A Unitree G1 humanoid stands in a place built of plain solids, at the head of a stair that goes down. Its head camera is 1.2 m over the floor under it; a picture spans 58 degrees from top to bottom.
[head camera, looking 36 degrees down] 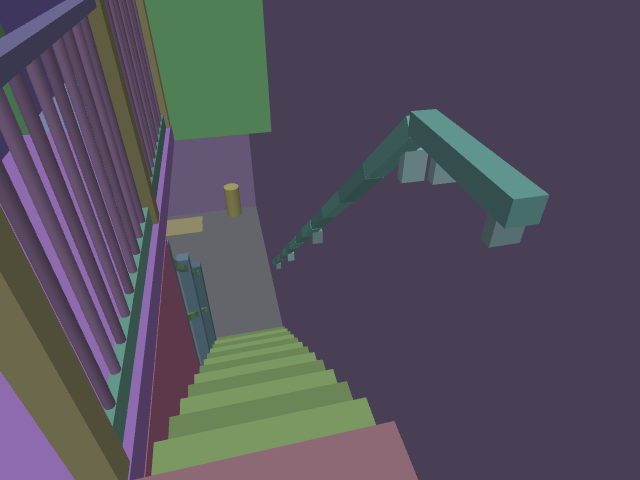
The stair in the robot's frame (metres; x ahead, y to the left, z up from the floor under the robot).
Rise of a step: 0.20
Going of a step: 0.22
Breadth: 0.75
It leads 13 degrees to the left of straight ahead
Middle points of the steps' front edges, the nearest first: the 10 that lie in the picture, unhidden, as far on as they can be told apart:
0.64 0.14 0.00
0.86 0.19 -0.20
1.08 0.25 -0.40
1.30 0.30 -0.61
1.52 0.35 -0.81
1.73 0.40 -1.01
1.95 0.45 -1.21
2.17 0.50 -1.41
2.39 0.55 -1.62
2.61 0.61 -1.82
